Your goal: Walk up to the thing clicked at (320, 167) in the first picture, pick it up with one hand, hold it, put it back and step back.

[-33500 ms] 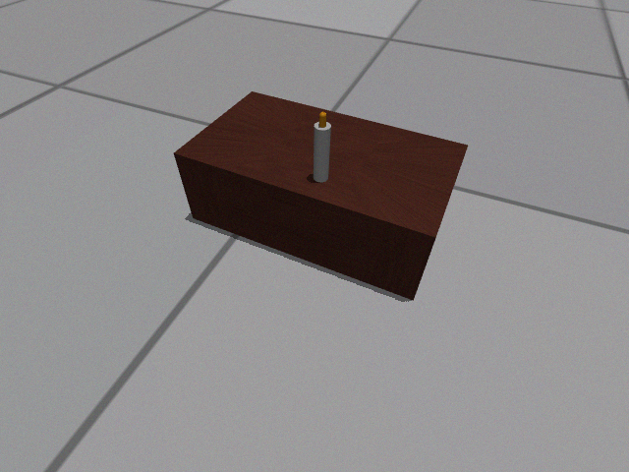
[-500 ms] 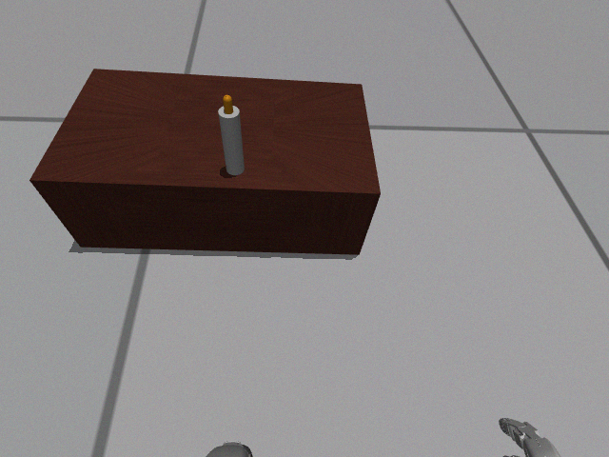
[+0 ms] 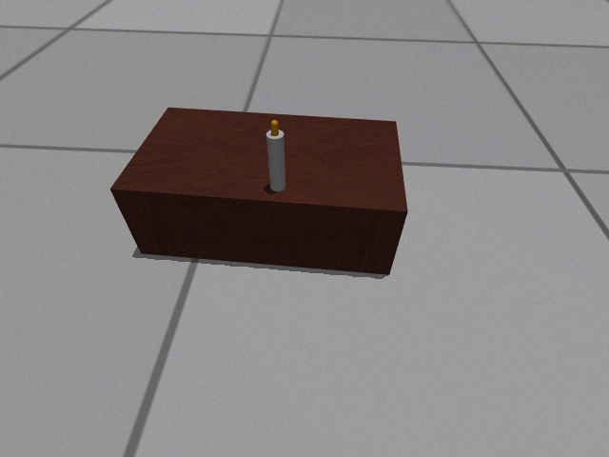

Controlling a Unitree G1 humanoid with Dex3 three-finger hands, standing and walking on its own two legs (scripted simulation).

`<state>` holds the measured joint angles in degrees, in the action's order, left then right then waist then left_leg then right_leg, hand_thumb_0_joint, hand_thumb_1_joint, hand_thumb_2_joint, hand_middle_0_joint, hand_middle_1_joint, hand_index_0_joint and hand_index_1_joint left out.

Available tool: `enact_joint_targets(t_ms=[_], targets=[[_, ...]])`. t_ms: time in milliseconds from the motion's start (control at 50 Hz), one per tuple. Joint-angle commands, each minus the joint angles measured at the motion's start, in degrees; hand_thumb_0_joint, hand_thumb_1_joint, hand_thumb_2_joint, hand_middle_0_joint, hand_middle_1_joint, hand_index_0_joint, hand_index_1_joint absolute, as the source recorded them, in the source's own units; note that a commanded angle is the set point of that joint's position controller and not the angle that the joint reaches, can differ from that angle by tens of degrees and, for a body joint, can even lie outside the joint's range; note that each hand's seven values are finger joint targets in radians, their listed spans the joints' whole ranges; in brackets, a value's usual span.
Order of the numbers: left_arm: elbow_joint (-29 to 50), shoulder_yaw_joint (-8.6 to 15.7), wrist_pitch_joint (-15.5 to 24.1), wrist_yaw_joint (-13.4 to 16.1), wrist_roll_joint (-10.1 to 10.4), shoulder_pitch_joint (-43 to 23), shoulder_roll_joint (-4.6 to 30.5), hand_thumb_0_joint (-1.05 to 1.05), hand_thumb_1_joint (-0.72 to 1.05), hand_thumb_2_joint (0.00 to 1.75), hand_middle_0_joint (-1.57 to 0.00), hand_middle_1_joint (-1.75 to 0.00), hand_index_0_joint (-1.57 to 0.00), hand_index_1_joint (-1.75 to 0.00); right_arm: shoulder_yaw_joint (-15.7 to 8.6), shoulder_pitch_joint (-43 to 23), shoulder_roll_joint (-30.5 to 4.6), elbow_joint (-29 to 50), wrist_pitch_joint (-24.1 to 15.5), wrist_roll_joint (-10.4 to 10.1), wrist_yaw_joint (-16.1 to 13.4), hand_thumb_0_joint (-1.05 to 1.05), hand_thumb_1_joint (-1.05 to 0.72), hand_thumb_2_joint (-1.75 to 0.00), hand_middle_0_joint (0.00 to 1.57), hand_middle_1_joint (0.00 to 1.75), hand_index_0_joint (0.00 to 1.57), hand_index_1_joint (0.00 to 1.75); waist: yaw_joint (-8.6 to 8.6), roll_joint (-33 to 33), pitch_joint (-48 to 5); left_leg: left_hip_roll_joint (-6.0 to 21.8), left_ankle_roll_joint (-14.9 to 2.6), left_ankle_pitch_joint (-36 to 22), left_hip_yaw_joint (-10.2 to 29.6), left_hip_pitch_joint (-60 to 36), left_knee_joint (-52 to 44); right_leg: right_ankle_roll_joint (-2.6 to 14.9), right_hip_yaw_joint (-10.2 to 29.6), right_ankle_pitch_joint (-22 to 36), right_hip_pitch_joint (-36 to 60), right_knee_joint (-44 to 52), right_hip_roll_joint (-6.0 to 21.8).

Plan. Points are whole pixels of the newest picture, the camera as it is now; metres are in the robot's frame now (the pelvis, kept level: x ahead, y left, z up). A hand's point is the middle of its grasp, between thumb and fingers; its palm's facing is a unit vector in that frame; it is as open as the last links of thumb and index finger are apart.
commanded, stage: step back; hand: left
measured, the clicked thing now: (276, 155) +1.10 +0.14 -0.27
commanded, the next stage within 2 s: stand in 0.76 s
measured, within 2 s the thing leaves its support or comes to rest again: neither
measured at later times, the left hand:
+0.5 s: hand out of the picture +0.10 +0.26 -0.14, palm faces +0.02 -0.92 -0.40, open 7.4 cm
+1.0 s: hand out of the picture +0.16 +0.26 -0.13, palm faces -0.03 -0.94 -0.34, open 7.4 cm
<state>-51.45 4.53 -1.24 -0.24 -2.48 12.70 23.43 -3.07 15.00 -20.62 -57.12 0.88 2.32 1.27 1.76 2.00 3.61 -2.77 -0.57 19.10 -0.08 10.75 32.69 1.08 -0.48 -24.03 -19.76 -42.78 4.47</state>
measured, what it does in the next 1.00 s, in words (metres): steps on the spot: right foot, then left foot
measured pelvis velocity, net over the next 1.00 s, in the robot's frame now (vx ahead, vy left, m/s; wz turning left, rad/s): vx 0.07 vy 0.01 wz -0.01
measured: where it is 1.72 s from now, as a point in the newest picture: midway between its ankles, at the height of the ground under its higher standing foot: outside the picture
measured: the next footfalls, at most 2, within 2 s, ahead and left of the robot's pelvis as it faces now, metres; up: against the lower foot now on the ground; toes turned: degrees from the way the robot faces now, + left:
right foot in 0.22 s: +0.09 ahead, -0.13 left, +0.00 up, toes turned -1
left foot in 0.52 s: +0.14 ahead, +0.14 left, +0.00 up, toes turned +2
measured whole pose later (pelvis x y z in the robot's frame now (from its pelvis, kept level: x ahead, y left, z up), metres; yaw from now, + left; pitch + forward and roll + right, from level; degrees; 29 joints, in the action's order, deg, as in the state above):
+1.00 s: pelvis +0.07 +0.01 +0.02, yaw -1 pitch -3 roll +0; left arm -62.6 -0.4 1.1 -0.4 -0.5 5.7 20.3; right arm -0.5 2.5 -19.6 -62.7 -1.1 0.2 0.9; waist 0.6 0.0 3.3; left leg 1.4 0.5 11.1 -2.3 10.2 24.1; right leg -2.0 0.5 -14.7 -6.7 -24.1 2.2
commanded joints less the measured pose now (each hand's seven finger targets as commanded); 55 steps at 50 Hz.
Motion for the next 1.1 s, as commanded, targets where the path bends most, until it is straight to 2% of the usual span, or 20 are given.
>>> enact_joint_targets(t_ms=[0, 40, 120, 180, 200, 220, 240, 260, 280, 340, 460, 500, 540, 560, 580, 620, 680, 780, 880, 1080], targets=[[4.1, 3.2, 2.2, -0.3, 0.8, -6.4, 13.2, 0.00, 0.90, 0.90, -0.20, -0.30, -0.20, -0.30, -4.7, -6.3, -19.4, 6.2, -2.9, 0.3, -1.2, 0.00, -0.90, -0.90, 0.20, 0.30, 0.20, 0.30, -1.31, -8.6, 7.2, 22.3, -13.51, 30.6, 30.1, 10.4, -23.2, 0.24, 4.2, -5.0, -8.5, -11.1, -0.4], [2.6, 2.4, 2.8, -0.9, 1.1, -3.7, 10.5, 0.00, 0.90, 0.90, -0.20, -0.30, -0.20, -0.30, -3.3, -6.2, -14.6, 6.3, -3.4, 0.5, -1.1, 0.00, -0.90, -0.90, 0.20, 0.30, 0.20, 0.30, -0.86, -8.7, 5.2, 14.9, -9.30, 15.4, 18.4, 2.2, -19.0, 0.39, 2.0, -0.5, -9.7, -4.6, -1.7], [1.9, 2.2, 3.4, -1.2, 1.0, -4.0, 9.3, 0.00, 0.90, 0.90, -0.20, -0.30, -0.20, -0.30, -4.3, -3.9, -16.5, 5.8, -2.8, 0.5, -0.8, 0.00, -0.90, -0.90, 0.20, 0.30, 0.20, 0.30, -3.32, -12.7, 2.5, 14.2, -8.99, 12.8, 14.5, 3.6, -16.6, -0.47, -1.3, -1.1, -1.5, 4.4, -3.6], [-1.6, 2.6, 4.4, -0.2, 0.6, 3.0, 8.8, 0.00, 0.90, 0.90, -0.20, -0.30, -0.20, -0.30, -3.4, -6.7, -13.5, 6.7, -1.5, -0.4, -0.6, 0.00, -0.90, -0.90, 0.20, 0.30, 0.20, 0.30, 1.15, -10.1, -0.7, 10.4, -6.05, 8.9, 7.2, 10.9, -4.5, 0.16, -3.8, 8.0, 14.9, 17.5, -6.5], [-2.3, 3.1, 4.8, 0.3, 0.2, 4.9, 9.7, 0.00, 0.90, 0.90, -0.20, -0.30, -0.20, -0.30, -2.3, -5.4, -10.3, 6.9, -1.4, -0.6, -0.7, 0.00, -0.90, -0.90, 0.20, 0.30, 0.20, 0.30, 1.84, -5.1, -3.3, 8.3, -4.32, 6.5, 4.9, 14.7, 3.2, 0.54, 1.7, 8.2, 20.9, 19.5, -4.0], [-2.5, 4.4, 5.3, 0.9, -0.6, 6.9, 14.1, 0.00, 0.90, 0.90, -0.20, -0.30, -0.20, -0.30, -1.0, -4.6, -6.4, 8.2, -1.7, -1.1, -0.9, 0.00, -0.90, -0.90, 0.20, 0.30, 0.20, 0.30, 2.39, 7.9, -3.5, 1.2, -1.82, 10.6, 1.4, 23.4, 17.5, 3.69, 21.2, 1.1, 23.8, 26.1, 7.5], [-1.0, 4.8, 5.3, 1.0, -0.3, 4.5, 17.6, 0.00, 0.90, 0.90, -0.20, -0.30, -0.20, -0.30, -1.8, -5.0, -9.2, 8.1, -1.3, -0.8, -1.6, 0.00, -0.90, -0.90, 0.20, 0.30, 0.20, 0.30, 2.59, 6.7, -2.1, 0.9, -0.62, 15.5, 5.0, 23.8, 22.2, 9.46, 33.0, -9.0, 16.3, 30.2, 17.3], [0.5, 4.8, 5.2, 0.8, -0.1, 0.3, 18.3, 0.00, 0.90, 0.90, -0.20, -0.30, -0.20, -0.30, -2.9, -3.2, -12.8, 6.8, -1.4, -0.6, -1.9, 0.00, -0.90, -0.90, 0.20, 0.30, 0.20, 0.30, 1.02, 4.0, 1.4, 3.4, -0.13, 15.7, 7.6, 20.6, 23.9, 13.88, 35.8, -10.8, 9.0, 29.8, 20.2], [0.8, 4.4, 5.3, 0.8, 0.2, -0.7, 16.5, 0.00, 0.90, 0.90, -0.20, -0.30, -0.20, -0.30, -3.1, -3.2, -13.8, 6.1, -1.7, -0.7, -1.8, 0.00, -0.90, -0.90, 0.20, 0.30, 0.20, 0.30, 0.60, 1.8, 4.3, 4.4, -0.23, 13.7, 8.4, 19.8, 24.6, 14.18, 31.5, -7.0, 6.2, 28.8, 18.4], [0.3, 2.8, 5.9, 1.2, 1.1, -2.3, 12.6, 0.00, 0.90, 0.90, -0.20, -0.30, -0.20, -0.30, -2.5, -1.4, -11.4, 4.4, -1.9, -1.0, -1.4, 0.00, -0.90, -0.90, 0.20, 0.30, 0.20, 0.30, -0.93, 2.4, 0.9, 5.2, 0.22, 6.7, 7.8, 16.7, 20.4, 9.18, 16.2, 12.0, 8.3, 24.1, 10.9], [1.2, 1.5, 4.9, 1.3, 1.6, -6.1, 12.3, 0.00, 0.90, 0.90, -0.20, -0.30, -0.20, -0.30, -2.2, -1.6, -9.9, 3.1, -2.0, -0.9, -1.5, 0.00, -0.90, -0.90, 0.20, 0.30, 0.20, 0.30, -2.27, 6.9, -5.0, 4.0, 0.96, -2.3, -1.5, 2.9, 0.7, 7.27, 5.8, 33.3, 5.2, 13.7, 8.4], [1.3, 0.8, 4.0, 1.3, 1.9, -5.4, 10.8, 0.00, 0.90, 0.90, -0.20, -0.30, -0.20, -0.30, -2.6, -1.4, -10.5, 2.0, -2.2, -0.8, -1.9, 0.00, -0.90, -0.90, 0.20, 0.30, 0.20, 0.30, -2.68, 3.6, -6.1, 3.8, -0.39, -14.3, -0.9, -2.6, -6.5, 3.80, 3.6, 32.0, 3.7, 7.5, 5.3], [0.8, -0.3, 3.1, 1.3, 2.7, -2.8, 7.9, 0.00, 0.90, 0.90, -0.20, -0.30, -0.20, -0.30, -2.8, -5.6, -14.6, 3.4, -2.5, -0.5, -2.4, 0.00, -0.90, -0.90, 0.20, 0.30, 0.20, 0.30, -0.32, -5.8, -8.4, 15.1, -5.05, -22.1, 12.8, -2.7, -8.2, 0.13, 1.2, 16.6, 0.8, 2.9, -1.5], [-0.9, 0.2, 2.5, 1.6, 3.1, -2.5, 9.1, 0.00, 0.90, 0.90, -0.20, -0.30, -0.20, -0.30, -2.6, -9.1, -16.6, 3.8, -2.2, -1.2, -2.2, 0.00, -0.90, -0.90, 0.20, 0.30, 0.20, 0.30, 0.21, -8.1, -7.9, 19.7, -9.74, -14.9, 16.5, 6.1, -9.9, -0.14, -0.2, 1.9, 6.8, 2.2, -3.7], [-2.4, 0.1, 2.3, 1.8, 2.6, -0.9, 9.4, 0.00, 0.90, 0.90, -0.20, -0.30, -0.20, -0.30, -2.5, -12.5, -16.2, 3.9, -2.0, -1.2, -2.0, 0.00, -0.90, -0.90, 0.20, 0.30, 0.20, 0.30, 1.29, -8.3, -6.6, 20.0, -10.29, -10.4, 16.0, 10.1, -9.9, 0.19, 0.6, -0.9, 11.0, 3.8, -3.0], [-3.5, -0.2, 2.7, 1.5, 2.0, -1.4, 9.0, 0.00, 0.90, 0.90, -0.20, -0.30, -0.20, -0.30, -1.5, -13.7, -13.8, 3.1, -1.8, -1.0, -1.9, 0.00, -0.90, -0.90, 0.20, 0.30, 0.20, 0.30, 1.69, -7.6, -6.0, 15.4, -5.53, -8.5, 10.0, 8.9, -8.2, 1.00, 2.4, 6.5, 11.6, 11.9, -1.2], [-3.7, 0.4, 3.4, 1.3, 2.1, -4.6, 11.9, 0.00, 0.90, 0.90, -0.20, -0.30, -0.20, -0.30, -0.8, -12.6, -11.6, 1.7, -1.9, -1.3, -1.9, 0.00, -0.90, -0.90, 0.20, 0.30, 0.20, 0.30, -0.86, -5.1, -5.6, 10.3, -1.72, -9.8, 5.9, 5.4, -5.3, 1.94, 8.1, 16.4, 8.0, 15.0, 2.1], [-6.4, -1.9, 3.7, 0.8, 2.6, -5.7, 8.6, 0.00, 0.90, 0.90, -0.20, -0.30, -0.20, -0.30, -0.7, -12.6, -12.7, -0.7, -3.3, -1.8, -1.4, 0.00, -0.90, -0.90, 0.20, 0.30, 0.20, 0.30, -1.20, -4.9, -9.8, 11.4, -1.98, -24.7, 6.2, -3.6, -7.7, 0.15, 5.1, 24.0, 11.9, 17.4, 1.8], [-7.7, -2.2, 3.5, 0.7, 2.5, -8.4, 9.0, 0.00, 0.90, 0.90, -0.20, -0.30, -0.20, -0.30, -0.2, -13.3, -12.0, -2.0, -3.5, -1.9, -1.4, 0.00, -0.90, -0.90, 0.20, 0.30, 0.20, 0.30, -1.58, -3.5, -7.8, 11.5, -1.22, -27.1, 5.3, -5.7, -11.2, -0.20, 4.4, 24.6, 12.5, 19.9, 2.0], [-9.5, -2.5, 3.7, 0.7, 2.1, -9.9, 8.9, 0.00, 0.90, 0.90, -0.20, -0.30, -0.20, -0.30, 0.0, -15.0, -11.0, -3.5, -2.8, -1.9, -1.0, 0.00, -0.90, -0.90, 0.20, 0.30, 0.20, 0.30, -1.81, -1.5, -4.6, 10.5, -0.13, -17.5, 3.9, -5.2, -15.0, -0.70, 5.0, 18.8, 12.5, 26.5, 3.0]])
